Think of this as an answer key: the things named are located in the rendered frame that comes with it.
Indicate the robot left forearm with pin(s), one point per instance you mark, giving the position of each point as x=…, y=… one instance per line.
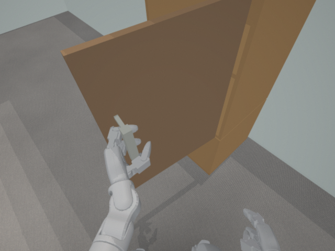
x=117, y=228

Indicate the left robot hand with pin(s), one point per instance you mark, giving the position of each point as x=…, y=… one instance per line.
x=115, y=160

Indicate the right robot shin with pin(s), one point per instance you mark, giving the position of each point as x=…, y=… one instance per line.
x=204, y=241

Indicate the right robot hand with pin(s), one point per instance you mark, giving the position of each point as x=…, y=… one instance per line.
x=262, y=239

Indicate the handle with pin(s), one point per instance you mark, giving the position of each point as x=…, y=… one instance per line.
x=128, y=138

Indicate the cupboard door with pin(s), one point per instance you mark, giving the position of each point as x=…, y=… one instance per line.
x=168, y=75

